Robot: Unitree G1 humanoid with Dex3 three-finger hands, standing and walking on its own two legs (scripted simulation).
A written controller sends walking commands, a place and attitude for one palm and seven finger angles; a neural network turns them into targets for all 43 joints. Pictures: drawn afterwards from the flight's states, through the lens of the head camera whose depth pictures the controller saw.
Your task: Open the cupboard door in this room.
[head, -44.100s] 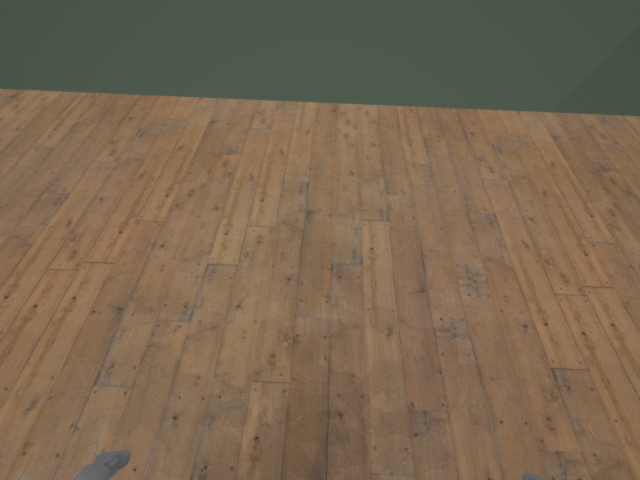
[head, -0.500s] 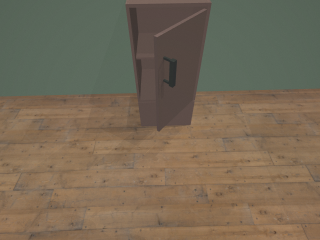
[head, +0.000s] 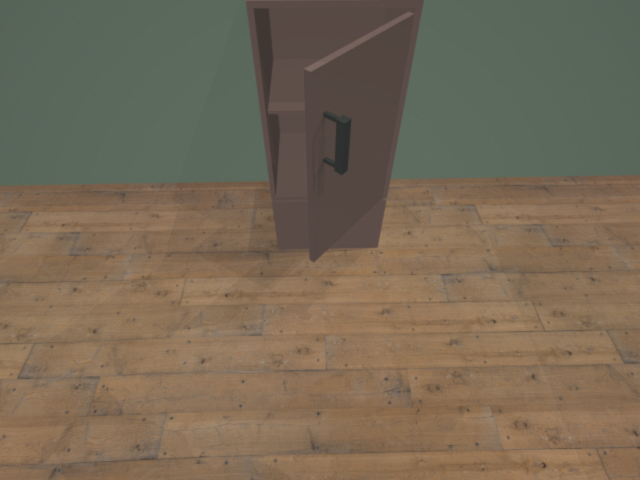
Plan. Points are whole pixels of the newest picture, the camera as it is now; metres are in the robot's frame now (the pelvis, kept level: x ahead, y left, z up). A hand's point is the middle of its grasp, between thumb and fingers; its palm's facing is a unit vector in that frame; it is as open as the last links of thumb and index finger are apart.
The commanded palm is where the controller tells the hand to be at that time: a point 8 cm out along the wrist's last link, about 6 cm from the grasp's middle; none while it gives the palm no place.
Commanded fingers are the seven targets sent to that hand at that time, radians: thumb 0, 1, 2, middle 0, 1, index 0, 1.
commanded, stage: look to check the result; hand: left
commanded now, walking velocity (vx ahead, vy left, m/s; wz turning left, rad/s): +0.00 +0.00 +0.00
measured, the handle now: (335, 142) +0.78 +0.01 -0.04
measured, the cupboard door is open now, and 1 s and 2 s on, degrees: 48 48 48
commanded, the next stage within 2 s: walk to a spot facing it in 0.32 s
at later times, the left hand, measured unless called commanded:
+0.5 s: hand out of the picture +0.02 +0.16 -0.17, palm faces +0.02 -0.98 -0.21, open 7.4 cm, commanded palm none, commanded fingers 0.00 0.90 0.90 -0.20 -0.30 -0.20 -0.30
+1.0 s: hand out of the picture +0.11 +0.17 -0.17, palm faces -0.17 -0.93 -0.32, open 7.4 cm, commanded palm none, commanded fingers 0.00 0.90 0.90 -0.20 -0.30 -0.20 -0.30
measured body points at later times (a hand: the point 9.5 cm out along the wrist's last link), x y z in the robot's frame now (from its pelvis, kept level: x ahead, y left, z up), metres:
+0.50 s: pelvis +0.02 -0.01 +0.00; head +0.04 -0.02 +0.45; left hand +0.02 +0.22 -0.16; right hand +0.03 -0.24 -0.16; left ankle +0.04 +0.11 -0.74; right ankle -0.02 -0.11 -0.74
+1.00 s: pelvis +0.00 -0.03 -0.02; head +0.05 -0.07 +0.43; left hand +0.12 +0.22 -0.15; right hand +0.00 -0.29 -0.18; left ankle +0.03 +0.11 -0.70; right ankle -0.02 -0.11 -0.74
